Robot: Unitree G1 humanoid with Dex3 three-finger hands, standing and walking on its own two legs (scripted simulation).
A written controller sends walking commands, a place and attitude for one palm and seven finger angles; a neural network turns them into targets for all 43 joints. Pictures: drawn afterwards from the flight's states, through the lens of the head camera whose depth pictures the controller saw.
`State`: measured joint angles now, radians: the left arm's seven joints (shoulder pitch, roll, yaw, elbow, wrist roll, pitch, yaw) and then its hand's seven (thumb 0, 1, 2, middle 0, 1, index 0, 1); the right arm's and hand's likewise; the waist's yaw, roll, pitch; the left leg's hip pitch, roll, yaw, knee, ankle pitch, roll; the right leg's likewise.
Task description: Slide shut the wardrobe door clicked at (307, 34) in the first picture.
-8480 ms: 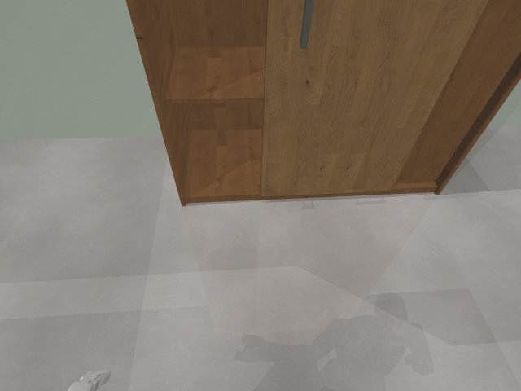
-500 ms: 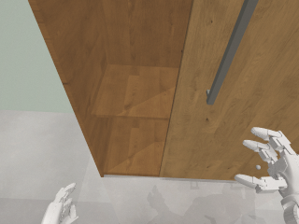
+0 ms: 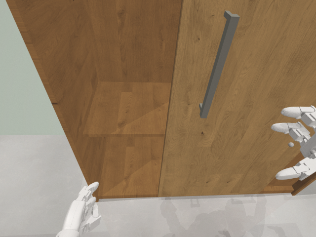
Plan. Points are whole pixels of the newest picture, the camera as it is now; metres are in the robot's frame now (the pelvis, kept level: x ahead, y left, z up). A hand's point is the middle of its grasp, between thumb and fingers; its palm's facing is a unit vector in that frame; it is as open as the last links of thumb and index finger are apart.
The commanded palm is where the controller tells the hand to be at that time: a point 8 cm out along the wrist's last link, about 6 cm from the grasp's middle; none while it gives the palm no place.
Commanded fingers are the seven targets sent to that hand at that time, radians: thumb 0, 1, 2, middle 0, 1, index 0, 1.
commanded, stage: raise the hand with hooked fingers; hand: right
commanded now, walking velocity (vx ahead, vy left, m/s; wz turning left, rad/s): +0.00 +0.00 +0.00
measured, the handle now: (213, 72) +0.50 -0.15 +0.20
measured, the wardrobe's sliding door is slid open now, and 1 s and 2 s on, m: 0.37 0.37 0.37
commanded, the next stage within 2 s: move the hooked fingers beside the handle in 0.58 s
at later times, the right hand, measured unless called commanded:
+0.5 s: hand (282, 135) +0.28 -0.26 +0.18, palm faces +0.06 +0.99 -0.10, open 14.0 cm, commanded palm +0.25 -0.30 +0.19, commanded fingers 0.00 0.50 -0.30 0.30 1.20 0.30 1.20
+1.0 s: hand (267, 126) +0.31 -0.24 +0.18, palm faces +0.02 +1.00 -0.08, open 14.0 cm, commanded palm +0.29 -0.28 +0.18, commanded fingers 0.00 0.50 -0.30 0.30 1.20 0.30 1.20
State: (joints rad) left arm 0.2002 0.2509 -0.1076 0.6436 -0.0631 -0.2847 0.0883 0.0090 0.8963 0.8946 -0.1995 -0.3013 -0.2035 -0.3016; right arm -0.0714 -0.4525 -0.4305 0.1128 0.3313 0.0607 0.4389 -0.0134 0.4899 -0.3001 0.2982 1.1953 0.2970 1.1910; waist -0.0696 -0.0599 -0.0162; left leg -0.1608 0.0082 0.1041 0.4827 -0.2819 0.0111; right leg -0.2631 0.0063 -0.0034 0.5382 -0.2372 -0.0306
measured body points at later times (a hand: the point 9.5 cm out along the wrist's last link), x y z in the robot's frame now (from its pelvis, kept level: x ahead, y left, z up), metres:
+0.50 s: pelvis +0.00 +0.02 +0.00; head -0.02 +0.04 +0.45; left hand +0.18 +0.25 -0.07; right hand +0.27 -0.31 +0.19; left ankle -0.01 +0.11 -0.74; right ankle +0.03 -0.10 -0.74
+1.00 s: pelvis +0.00 +0.02 +0.00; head -0.01 +0.04 +0.45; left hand +0.19 +0.24 -0.07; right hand +0.30 -0.29 +0.19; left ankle -0.01 +0.11 -0.74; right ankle +0.03 -0.10 -0.74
